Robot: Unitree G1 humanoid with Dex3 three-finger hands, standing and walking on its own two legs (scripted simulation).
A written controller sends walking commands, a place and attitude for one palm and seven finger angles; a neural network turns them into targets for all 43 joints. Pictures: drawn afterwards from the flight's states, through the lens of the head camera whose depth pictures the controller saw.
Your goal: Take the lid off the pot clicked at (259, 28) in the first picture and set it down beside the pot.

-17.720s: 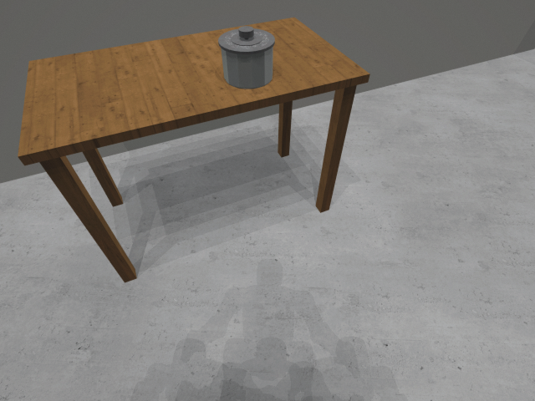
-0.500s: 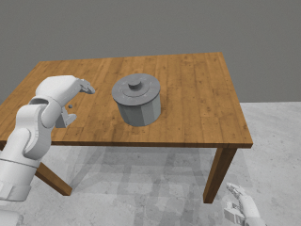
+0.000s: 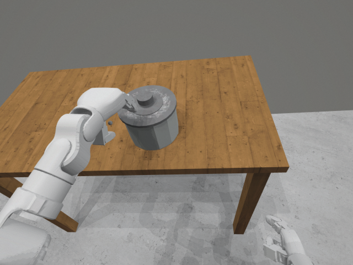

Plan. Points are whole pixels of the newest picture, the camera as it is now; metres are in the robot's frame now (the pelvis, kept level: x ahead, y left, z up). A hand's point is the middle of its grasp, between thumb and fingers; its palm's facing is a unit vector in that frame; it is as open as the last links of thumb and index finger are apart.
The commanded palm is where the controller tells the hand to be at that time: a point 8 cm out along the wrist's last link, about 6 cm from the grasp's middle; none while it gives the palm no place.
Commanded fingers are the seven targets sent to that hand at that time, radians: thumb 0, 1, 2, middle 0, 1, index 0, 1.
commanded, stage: move the open hand above the knob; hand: left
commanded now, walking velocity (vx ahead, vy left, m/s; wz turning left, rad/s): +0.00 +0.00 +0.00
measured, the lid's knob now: (145, 98) +0.52 +0.12 +0.10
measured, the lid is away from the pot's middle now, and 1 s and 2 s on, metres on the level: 0.00 0.00 0.00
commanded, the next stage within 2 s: lower the open fingers around the knob in 1.68 s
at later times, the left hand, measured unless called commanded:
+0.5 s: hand (122, 101) +0.44 +0.15 +0.15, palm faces -0.21 -0.04 -0.98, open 10.0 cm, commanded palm +0.43 +0.15 +0.23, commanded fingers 0.00 -0.31 1.49 -0.85 -0.08 -0.85 -0.08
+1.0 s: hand (139, 77) +0.50 +0.11 +0.18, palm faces -0.20 -0.05 -0.98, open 10.0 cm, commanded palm +0.47 +0.13 +0.23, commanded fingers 0.00 -0.31 1.49 -0.85 -0.08 -0.85 -0.08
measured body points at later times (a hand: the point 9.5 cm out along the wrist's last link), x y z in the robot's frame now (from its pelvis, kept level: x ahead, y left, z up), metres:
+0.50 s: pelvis +0.01 +0.00 +0.00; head +0.03 -0.05 +0.45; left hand +0.45 +0.15 +0.21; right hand +0.16 -0.23 -0.13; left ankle +0.01 +0.11 -0.74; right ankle -0.01 -0.11 -0.74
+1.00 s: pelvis +0.02 +0.01 +0.00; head +0.04 -0.03 +0.45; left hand +0.50 +0.11 +0.23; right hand +0.11 -0.25 -0.14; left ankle +0.01 +0.11 -0.74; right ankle -0.01 -0.11 -0.74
